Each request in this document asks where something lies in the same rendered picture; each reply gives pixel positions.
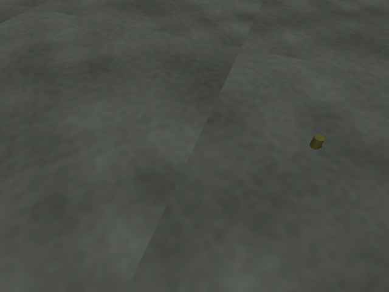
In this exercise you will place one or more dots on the can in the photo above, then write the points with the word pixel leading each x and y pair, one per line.
pixel 317 141

